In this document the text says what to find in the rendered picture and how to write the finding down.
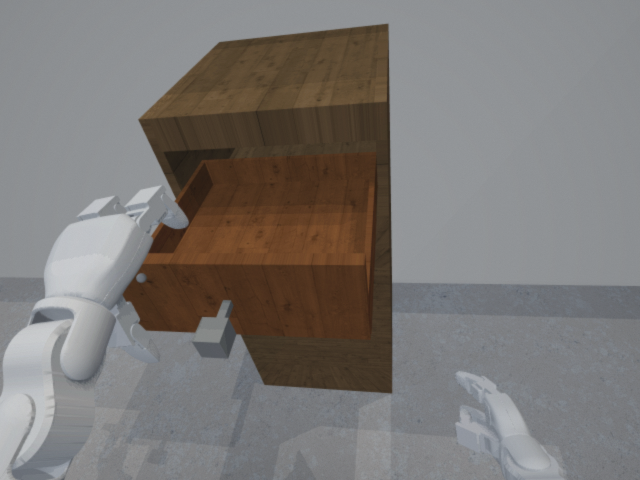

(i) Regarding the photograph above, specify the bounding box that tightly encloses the left robot forearm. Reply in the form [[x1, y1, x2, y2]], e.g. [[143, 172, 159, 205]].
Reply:
[[0, 296, 116, 480]]

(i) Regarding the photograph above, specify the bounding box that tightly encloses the handle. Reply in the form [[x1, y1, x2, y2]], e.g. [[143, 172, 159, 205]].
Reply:
[[192, 300, 236, 359]]

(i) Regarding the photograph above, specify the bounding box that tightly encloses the robot left hand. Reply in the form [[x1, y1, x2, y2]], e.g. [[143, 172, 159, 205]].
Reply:
[[44, 185, 189, 363]]

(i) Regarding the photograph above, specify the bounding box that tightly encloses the robot right hand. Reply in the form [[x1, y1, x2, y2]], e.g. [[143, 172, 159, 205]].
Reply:
[[455, 371, 531, 465]]

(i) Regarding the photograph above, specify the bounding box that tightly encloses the drawer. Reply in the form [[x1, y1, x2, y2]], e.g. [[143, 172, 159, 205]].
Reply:
[[123, 152, 378, 340]]

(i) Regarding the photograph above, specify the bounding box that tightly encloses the cabinet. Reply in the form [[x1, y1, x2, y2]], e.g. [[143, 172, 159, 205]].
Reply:
[[138, 24, 392, 393]]

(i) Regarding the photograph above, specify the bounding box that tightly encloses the right robot forearm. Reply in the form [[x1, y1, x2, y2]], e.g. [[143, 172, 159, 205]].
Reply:
[[499, 434, 565, 480]]

